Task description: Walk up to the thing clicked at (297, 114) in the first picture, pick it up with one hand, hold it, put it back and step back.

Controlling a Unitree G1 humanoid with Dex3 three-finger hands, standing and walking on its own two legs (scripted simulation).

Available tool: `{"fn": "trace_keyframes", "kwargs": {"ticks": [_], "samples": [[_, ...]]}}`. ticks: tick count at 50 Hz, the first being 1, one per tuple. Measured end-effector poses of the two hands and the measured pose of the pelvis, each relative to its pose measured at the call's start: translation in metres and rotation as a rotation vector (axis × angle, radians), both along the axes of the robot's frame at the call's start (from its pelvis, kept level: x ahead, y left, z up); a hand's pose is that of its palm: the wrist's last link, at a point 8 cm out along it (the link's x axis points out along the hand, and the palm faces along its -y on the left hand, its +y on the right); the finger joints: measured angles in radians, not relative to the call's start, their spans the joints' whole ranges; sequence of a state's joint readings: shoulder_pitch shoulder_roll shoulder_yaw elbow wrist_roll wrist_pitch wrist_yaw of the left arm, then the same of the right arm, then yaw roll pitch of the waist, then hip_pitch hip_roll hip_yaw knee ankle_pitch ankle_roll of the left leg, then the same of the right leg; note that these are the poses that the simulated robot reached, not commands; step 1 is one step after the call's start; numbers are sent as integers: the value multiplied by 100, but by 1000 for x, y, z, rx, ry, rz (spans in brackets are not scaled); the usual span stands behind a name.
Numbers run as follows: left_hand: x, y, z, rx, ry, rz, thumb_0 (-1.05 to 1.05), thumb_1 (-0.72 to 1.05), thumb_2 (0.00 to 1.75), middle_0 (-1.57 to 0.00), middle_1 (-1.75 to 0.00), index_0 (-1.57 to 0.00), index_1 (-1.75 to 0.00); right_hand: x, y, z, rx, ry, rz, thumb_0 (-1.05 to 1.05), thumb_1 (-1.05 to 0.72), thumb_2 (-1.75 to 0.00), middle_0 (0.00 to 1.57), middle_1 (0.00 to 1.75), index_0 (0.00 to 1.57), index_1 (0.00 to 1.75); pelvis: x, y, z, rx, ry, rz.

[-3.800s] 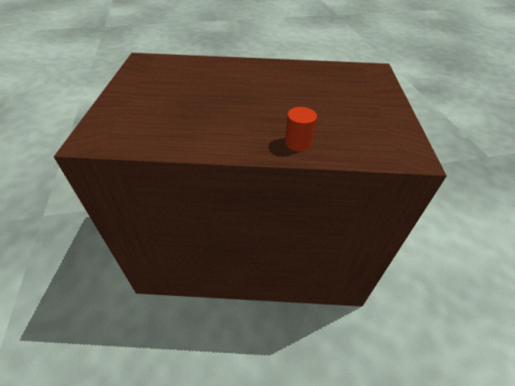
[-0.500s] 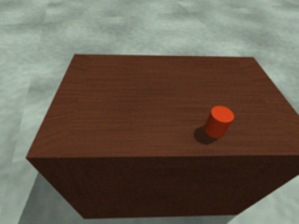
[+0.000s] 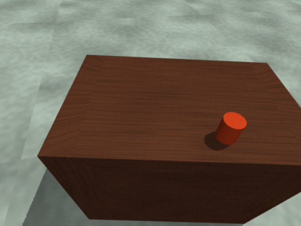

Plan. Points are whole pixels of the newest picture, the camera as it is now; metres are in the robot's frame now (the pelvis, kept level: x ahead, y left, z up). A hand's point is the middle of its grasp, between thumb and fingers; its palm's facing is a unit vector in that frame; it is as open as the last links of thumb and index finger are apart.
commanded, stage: walk up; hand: right
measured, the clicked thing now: (229, 128) +0.43 -0.24 +0.01
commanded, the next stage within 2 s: stand in 0.08 s
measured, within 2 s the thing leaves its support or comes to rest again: neither
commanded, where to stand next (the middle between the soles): +0.03 -0.02 m, yaw -2 degrees
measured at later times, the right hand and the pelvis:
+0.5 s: hand out of the picture +0.08 -0.25 -0.15, palm faces -0.03 +0.94 -0.34, open 7.4 cm; pelvis +0.00 +0.00 +0.00, yaw -1 degrees
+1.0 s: hand out of the picture +0.07 -0.25 -0.15, palm faces -0.02 +0.94 -0.34, open 7.4 cm; pelvis +0.00 +0.00 +0.00, yaw -1 degrees
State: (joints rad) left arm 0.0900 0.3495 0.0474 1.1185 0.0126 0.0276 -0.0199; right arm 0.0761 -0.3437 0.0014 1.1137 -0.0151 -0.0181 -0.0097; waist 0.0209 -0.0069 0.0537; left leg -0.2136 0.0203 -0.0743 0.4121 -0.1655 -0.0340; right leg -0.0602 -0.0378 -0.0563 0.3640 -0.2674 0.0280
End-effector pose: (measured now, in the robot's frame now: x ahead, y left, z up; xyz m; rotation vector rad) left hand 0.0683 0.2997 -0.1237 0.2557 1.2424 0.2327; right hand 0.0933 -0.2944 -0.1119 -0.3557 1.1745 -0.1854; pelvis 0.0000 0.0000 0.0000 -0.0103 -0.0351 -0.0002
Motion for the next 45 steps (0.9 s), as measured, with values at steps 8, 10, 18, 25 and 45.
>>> {"fn": "trace_keyframes", "kwargs": {"ticks": [8, 10, 18, 25, 45], "samples": [[-7, 0, 1, 7, 12, -8, 0, 90, 89, -20, -30, -20, -30, -3, 1, -2, 8, 17, -2, 0, -90, -90, 21, 30, 20, 30, -1, 1, 1, -1, -1, -3], [-9, 0, 2, 10, 19, -14, 0, 90, 89, -20, -30, -20, -30, -4, 1, -2, 13, 18, -7, 0, -90, -90, 20, 30, 20, 30, -1, 1, 1, -1, -1, -6], [-9, 1, 4, 18, 27, -34, 0, 90, 89, -20, -30, -20, -30, -12, 3, -5, 27, 35, -20, 0, -90, -90, 20, 30, 20, 30, -2, 3, 2, 1, -1, -11], [-6, 3, 5, 24, 20, -43, 0, 90, 89, -20, -30, -20, -30, -20, 2, -6, 28, 51, -33, 0, -90, -90, 20, 30, 20, 30, -1, 3, 3, 3, 0, -15], [-1, 2, 6, 25, 12, -59, 0, 90, 89, -20, -30, -20, -30, -26, 0, -4, 21, 56, -45, 0, -90, -90, 20, 30, 20, 30, 0, 4, 3, 6, 2, -19]]}}
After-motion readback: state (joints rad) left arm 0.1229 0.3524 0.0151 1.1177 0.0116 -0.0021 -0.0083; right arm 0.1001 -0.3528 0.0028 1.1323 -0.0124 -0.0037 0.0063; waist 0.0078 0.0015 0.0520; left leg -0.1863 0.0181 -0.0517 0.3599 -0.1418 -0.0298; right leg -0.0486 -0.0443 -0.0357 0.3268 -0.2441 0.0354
